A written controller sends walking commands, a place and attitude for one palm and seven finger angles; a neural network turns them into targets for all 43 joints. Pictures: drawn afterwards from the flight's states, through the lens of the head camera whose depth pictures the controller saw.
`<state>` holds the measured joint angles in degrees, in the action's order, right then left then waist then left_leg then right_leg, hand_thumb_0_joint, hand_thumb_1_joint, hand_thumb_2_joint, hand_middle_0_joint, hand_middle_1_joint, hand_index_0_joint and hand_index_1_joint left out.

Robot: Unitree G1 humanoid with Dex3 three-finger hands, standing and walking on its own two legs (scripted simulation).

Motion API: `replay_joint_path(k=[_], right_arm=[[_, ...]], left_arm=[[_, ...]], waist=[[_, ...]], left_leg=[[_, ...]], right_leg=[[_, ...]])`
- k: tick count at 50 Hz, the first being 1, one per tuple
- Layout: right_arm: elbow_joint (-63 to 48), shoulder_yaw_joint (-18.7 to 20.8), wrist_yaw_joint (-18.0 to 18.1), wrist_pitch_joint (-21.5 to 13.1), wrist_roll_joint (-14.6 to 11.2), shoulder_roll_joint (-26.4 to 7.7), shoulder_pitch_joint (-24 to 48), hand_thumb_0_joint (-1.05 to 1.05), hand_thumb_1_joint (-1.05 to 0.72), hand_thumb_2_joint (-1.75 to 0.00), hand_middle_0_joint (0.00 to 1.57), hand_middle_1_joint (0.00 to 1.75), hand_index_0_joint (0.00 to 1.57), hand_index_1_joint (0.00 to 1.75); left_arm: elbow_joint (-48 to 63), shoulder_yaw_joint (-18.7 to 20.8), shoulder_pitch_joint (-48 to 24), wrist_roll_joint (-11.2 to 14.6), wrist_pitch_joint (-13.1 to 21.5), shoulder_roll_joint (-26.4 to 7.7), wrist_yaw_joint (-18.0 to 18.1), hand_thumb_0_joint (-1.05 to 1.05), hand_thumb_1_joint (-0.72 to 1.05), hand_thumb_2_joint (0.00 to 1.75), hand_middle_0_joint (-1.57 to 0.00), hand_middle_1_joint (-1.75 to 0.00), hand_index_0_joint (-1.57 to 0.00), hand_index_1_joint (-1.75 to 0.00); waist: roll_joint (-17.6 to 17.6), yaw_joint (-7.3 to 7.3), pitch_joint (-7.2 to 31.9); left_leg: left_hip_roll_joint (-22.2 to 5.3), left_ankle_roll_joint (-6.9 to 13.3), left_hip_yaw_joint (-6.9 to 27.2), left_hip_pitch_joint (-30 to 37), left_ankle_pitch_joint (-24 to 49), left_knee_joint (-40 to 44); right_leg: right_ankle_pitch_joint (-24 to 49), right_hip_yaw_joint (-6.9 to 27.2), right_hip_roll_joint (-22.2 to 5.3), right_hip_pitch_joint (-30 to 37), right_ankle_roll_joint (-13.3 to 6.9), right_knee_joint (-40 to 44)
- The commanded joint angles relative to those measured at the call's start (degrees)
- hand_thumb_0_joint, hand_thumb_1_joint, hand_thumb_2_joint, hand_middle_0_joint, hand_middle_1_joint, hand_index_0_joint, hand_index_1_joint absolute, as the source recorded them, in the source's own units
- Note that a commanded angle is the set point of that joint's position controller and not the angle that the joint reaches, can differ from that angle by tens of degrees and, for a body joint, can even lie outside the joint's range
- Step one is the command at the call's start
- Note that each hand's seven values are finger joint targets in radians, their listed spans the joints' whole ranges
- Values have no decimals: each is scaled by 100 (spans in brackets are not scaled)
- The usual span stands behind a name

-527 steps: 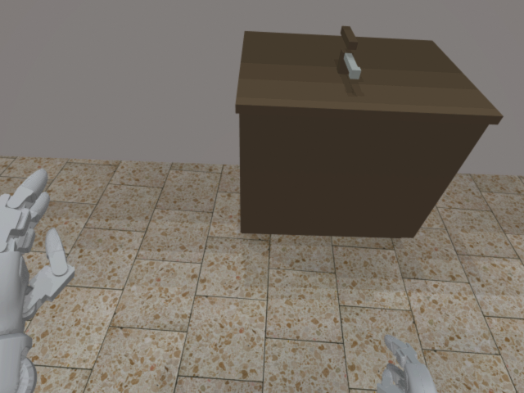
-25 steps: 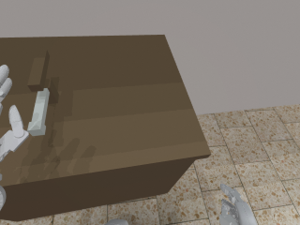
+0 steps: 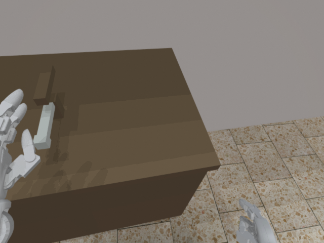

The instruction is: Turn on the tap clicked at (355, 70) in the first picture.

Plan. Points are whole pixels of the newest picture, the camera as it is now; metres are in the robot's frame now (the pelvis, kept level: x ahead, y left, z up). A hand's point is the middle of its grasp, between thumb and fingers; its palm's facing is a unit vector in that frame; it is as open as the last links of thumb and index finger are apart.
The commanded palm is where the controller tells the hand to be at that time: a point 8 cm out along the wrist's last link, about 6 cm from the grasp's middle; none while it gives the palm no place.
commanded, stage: look again from close up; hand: left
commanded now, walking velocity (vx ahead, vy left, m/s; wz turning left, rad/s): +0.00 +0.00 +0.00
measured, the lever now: (42, 141) +0.31 +0.33 +0.05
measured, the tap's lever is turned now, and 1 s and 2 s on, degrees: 0 0 0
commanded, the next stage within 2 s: come to a stop and stand still in 0.04 s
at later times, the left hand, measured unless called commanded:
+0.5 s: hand (62, 150) +0.24 +0.22 +0.14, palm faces +0.24 -0.91 -0.35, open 7.4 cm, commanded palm +0.18 +0.27 +0.18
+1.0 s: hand (50, 135) +0.27 +0.25 +0.15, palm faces +0.32 -0.89 -0.34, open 7.4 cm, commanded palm +0.21 +0.28 +0.18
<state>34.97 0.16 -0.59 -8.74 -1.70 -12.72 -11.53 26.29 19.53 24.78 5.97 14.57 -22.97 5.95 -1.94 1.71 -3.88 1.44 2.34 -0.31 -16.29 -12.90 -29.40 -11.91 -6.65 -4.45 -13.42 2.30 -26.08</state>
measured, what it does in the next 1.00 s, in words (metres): stands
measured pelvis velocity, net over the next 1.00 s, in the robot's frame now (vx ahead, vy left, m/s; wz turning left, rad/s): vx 0.03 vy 0.01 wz -0.07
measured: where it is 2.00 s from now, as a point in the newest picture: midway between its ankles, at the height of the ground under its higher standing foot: outside the picture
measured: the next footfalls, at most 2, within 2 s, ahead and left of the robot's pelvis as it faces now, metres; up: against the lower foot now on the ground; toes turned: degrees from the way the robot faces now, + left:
none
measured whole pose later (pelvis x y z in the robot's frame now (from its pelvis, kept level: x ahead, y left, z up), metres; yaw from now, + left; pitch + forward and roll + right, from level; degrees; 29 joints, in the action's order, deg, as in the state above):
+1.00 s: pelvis +0.03 +0.01 +0.00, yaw -4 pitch -1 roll -2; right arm 32.3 -0.8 0.8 -7.8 -0.6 -10.0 -9.4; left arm 27.5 20.8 24.0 2.5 12.8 -20.8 6.1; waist -3.1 1.5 -4.5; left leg 0.1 3.1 -4.1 -12.4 -16.1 -28.9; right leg -12.2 -2.7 -3.0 -10.2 3.1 -23.3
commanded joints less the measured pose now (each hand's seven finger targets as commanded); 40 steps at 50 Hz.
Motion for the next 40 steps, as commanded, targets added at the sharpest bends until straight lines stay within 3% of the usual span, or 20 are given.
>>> replay_joint_path(k=[1, 3, 4, 8, 9, 10, 11, 12, 13, 14, 16, 18, 19, 22, 23, 24, 28, 30, 35, 40], right_arm=[[-932, 308, 79, -347, -38, -724, 471, 0, -90, -90, 20, 30, 20, 30], [-958, 311, 87, -343, -80, -740, 614, 0, -90, -90, 20, 30, 20, 30], [-934, 295, 94, -327, -34, -721, 524, 0, -90, -90, 20, 30, 20, 30], [-979, 315, 98, -376, -86, -745, 620, 0, -90, -90, 20, 30, 20, 30], [-947, 302, 98, -363, -39, -726, 535, 0, -90, -90, 20, 30, 20, 30], [-825, 192, 160, -549, 335, -729, 2, 0, -90, -90, 20, 30, 20, 30], [-468, -10, 194, -515, 161, -97, 187, 0, -90, -90, 20, 30, 20, 30], [-826, 239, 213, -566, 121, -552, 94, 0, -90, -90, 20, 30, 20, 30], [-798, 250, 147, -571, 2, -522, 147, 0, -90, -90, 20, 30, 20, 30], [-827, 328, 110, -560, 45, -723, 96, 0, -90, -90, 20, 30, 20, 30], [-867, 264, 41, -556, 43, -665, 225, 0, -90, -90, 20, 30, 20, 30], [-959, 180, 7, -541, -16, -579, 431, 0, -90, -90, 20, 30, 20, 30], [-1010, 180, 20, -508, 13, -586, 346, 0, -90, -90, 20, 30, 20, 30], [-1090, 191, 99, -459, 54, -569, 337, 0, -90, -90, 20, 30, 20, 30], [-1075, 186, 134, -409, 43, -582, 448, 0, -90, -90, 20, 30, 20, 30], [-1093, 191, 168, -400, 77, -539, 427, 0, -90, -90, 20, 30, 20, 30], [-1077, 174, 203, -511, 75, -511, 499, 0, -90, -90, 20, 30, 20, 30], [-1036, 200, 181, -586, 94, -529, 360, 0, -90, -90, 20, 30, 20, 30], [-882, 295, 85, -574, 101, -618, 192, 0, -90, -90, 20, 30, 20, 30], [-923, 315, 109, -300, 85, -631, 249, 0, -90, -90, 20, 30, 20, 30]], left_arm=[[1098, 794, -333, 76, 376, -1097, 101, 0, 90, 90, -20, -30, -20, -30], [1079, 847, -302, 84, 358, -1154, 114, 0, 90, 90, -20, -30, -20, -30], [1001, 700, -252, 90, 384, -962, 86, 0, 90, 90, -20, -30, -20, -30], [1123, 791, -235, 100, 370, -1105, 97, 0, 90, 90, -20, -30, -20, -30], [1102, 642, -214, 85, 391, -928, 76, 0, 90, 90, -20, -30, -20, -30], [2544, 3764, -5939, -1049, 859, -5130, 29, 0, 90, 90, -20, -30, -20, -30], [-663, 1332, -2659, -511, 557, -1485, -236, 0, 90, 90, -20, -30, -20, -30], [-32, 1175, -1397, -352, 574, -1366, -167, 0, 90, 90, -20, -30, -20, -30], [-455, 419, -999, -237, 377, -324, -134, 0, 90, 90, -20, -30, -20, -30], [101, 377, -1412, -312, 409, -583, -134, 0, 90, 90, -20, -30, -20, -30], [394, 158, -1141, -303, 436, -424, -117, 0, 90, 90, -20, -30, -20, -30], [467, 180, -741, -312, 392, -431, -41, 0, 90, 90, -20, -30, -20, -30], [515, 273, -721, -357, 389, -535, -16, 0, 90, 90, -20, -30, -20, -30], [667, 916, -737, -349, 428, -1042, 47, 0, 90, 90, -20, -30, -20, -30], [844, 1277, -847, -328, 428, -1390, 100, 0, 90, 90, -20, -30, -20, -30], [870, 1181, -859, -318, 457, -1199, 84, 0, 90, 90, -20, -30, -20, -30], [1490, 1142, -1073, -303, 567, -1186, 70, 0, 90, 90, -20, -30, -20, -30], [1624, 917, -981, -308, 599, -965, 53, 0, 90, 90, -20, -30, -20, -30], [1405, 646, -344, -340, 481, -600, 66, 0, 90, 90, -20, -30, -20, -30], [1027, 729, -168, -330, 335, -609, 81, 0, 90, 90, -20, -30, -20, -30]], waist=[[553, -23, 911], [534, -14, 837], [506, -17, 828], [509, -8, 862], [469, -12, 878], [-197, 194, 302], [-510, -40, 1040], [52, 186, 819], [698, 43, 1037], [1008, 26, 1090], [1013, 81, 869], [723, 117, 573], [306, 111, 545], [-535, 77, 459], [-376, 51, 461], [-309, 5, 530], [1037, -5, 823], [1182, 4, 1065], [634, -40, 1308], [344, -73, 1101]], left_leg=[[-416, -239, 736, 49, 221, 677], [-429, -247, 779, 123, 159, 744], [-446, -220, 742, 57, 43, 781], [-433, -226, 773, 158, 97, 790], [-455, -199, 733, 116, -2, 815], [-652, -71, 122, -403, 142, 44], [-301, -95, 175, 319, 159, 334], [-333, -204, 68, 489, 107, 364], [-369, -230, -77, 748, 126, 510], [-416, -191, 7, 506, -126, 688], [-517, -123, 134, 98, -656, 1002], [-613, -62, 183, -268, -1191, 1229], [-629, -37, 256, -525, -1378, 1257], [-461, -78, 233, -506, -1264, 987], [-432, -104, 194, -358, -1156, 928], [-422, -83, 208, -305, -1030, 891], [-560, -87, 288, -151, -262, 1038], [-566, -107, 234, 73, 478, 860], [-636, -272, 172, 649, 2257, 440], [-677, -298, 137, 541, 2145, 501]], right_leg=[[321, 588, -240, 445, -306, 419], [179, 579, -218, 359, -301, 438], [140, 545, -207, 381, -292, 489], [136, 567, -210, 395, -282, 469], [110, 539, -194, 424, -276, 497], [267, 1125, -232, -273, -435, 772], [110, 1016, -354, -277, -613, 632], [170, 1357, -188, -116, -512, 918], [181, 1211, -144, 143, -550, 606], [-54, 1086, -132, 279, -481, 474], [-504, 966, -4, 415, -391, 406], [-698, 759, 132, 486, -302, 288], [-744, 705, 138, 617, -268, 269], [-1078, 820, 95, 420, -250, 697], [-1154, 834, 69, 283, -262, 767], [-1045, 818, 30, 304, -284, 739], [202, 635, 154, 760, -282, 162], [736, 598, 143, 917, -301, 60], [1712, 513, 136, 876, -283, 48], [1792, 528, 87, 855, -276, 141]])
